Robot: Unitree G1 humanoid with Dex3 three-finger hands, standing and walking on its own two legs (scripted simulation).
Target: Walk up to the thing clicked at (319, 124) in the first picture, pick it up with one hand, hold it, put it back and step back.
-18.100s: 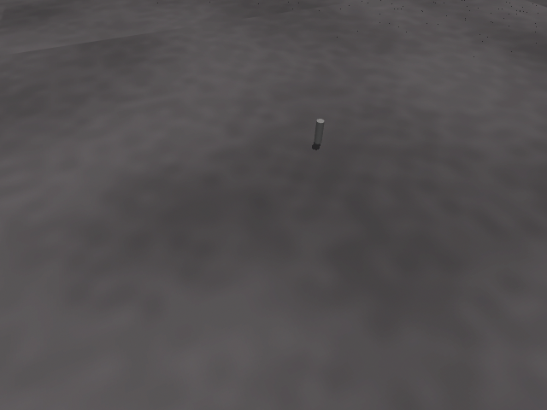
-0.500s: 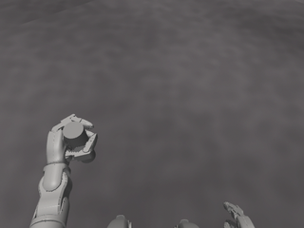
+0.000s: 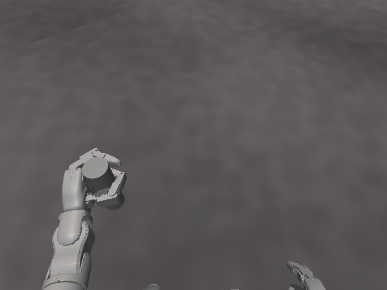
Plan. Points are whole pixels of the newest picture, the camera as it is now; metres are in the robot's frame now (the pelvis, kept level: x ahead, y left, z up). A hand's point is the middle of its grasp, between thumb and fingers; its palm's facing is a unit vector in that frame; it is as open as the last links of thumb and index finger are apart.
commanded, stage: hold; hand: left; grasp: from the side
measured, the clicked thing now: (106, 186) +0.34 +0.19 +0.02
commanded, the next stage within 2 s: none
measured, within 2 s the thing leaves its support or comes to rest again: neither
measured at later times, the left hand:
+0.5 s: hand (108, 177) +0.33 +0.17 +0.06, palm faces +0.14 -0.99 -0.01, open 5.8 cm
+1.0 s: hand (109, 178) +0.33 +0.17 +0.06, palm faces +0.13 -0.99 -0.01, open 5.8 cm
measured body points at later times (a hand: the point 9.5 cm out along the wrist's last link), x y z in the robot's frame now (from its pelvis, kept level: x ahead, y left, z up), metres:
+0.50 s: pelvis +0.00 +0.00 +0.01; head +0.04 +0.00 +0.46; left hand +0.32 +0.22 +0.07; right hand +0.14 -0.24 -0.10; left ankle +0.03 +0.13 -0.69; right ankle +0.00 -0.13 -0.69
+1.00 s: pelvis +0.00 +0.00 +0.01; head +0.04 +0.01 +0.46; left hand +0.32 +0.22 +0.07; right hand +0.14 -0.24 -0.09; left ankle +0.03 +0.13 -0.69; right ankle +0.00 -0.13 -0.69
